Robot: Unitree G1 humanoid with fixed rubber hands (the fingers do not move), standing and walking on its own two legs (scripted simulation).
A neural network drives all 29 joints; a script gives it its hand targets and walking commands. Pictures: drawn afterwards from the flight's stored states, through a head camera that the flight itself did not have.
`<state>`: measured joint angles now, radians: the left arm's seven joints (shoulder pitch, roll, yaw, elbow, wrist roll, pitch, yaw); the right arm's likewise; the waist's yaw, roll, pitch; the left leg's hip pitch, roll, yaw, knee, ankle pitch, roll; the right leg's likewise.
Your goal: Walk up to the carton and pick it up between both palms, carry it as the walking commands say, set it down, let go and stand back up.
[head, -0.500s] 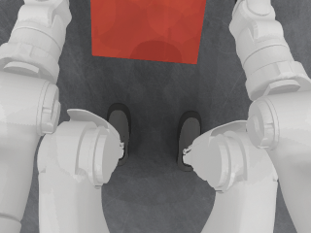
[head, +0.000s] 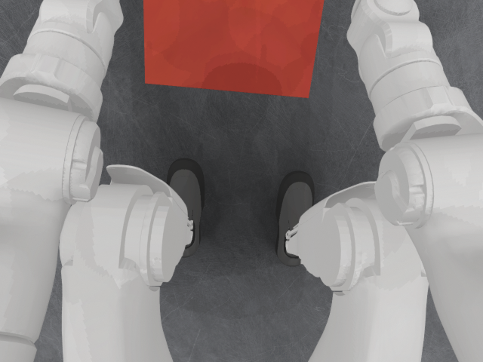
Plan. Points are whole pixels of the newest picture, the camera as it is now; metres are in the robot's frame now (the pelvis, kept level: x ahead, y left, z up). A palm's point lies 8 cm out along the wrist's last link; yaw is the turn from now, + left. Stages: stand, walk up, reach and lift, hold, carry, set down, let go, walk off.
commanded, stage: reach and lift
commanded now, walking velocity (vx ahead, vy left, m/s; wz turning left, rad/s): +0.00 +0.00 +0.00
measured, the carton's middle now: out of the picture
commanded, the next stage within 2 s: none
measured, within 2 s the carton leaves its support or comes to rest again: leaves its support in 0.52 s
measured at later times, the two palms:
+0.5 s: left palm out of the picture +0.53 +0.20 -0.19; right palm out of the picture +0.56 -0.11 -0.18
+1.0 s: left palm out of the picture +0.52 +0.20 -0.14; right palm out of the picture +0.54 -0.11 -0.11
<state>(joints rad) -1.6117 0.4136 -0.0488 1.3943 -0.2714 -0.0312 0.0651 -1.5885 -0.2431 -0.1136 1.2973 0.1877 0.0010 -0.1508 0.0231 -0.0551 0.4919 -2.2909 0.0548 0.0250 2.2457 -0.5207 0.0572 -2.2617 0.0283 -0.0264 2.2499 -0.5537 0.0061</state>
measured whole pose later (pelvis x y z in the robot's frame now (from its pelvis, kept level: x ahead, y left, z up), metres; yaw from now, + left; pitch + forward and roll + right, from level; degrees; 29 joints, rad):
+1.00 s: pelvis -0.02 -0.02 +0.02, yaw +3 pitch +26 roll -1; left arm -1.54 0.41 -0.01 1.14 -0.16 0.23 0.08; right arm -1.49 -0.15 -0.33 0.97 0.06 0.20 -0.21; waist 0.00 -0.09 0.52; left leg -2.15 -0.01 -0.02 2.17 -0.48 0.00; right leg -2.11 0.09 0.00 2.20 -0.55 0.03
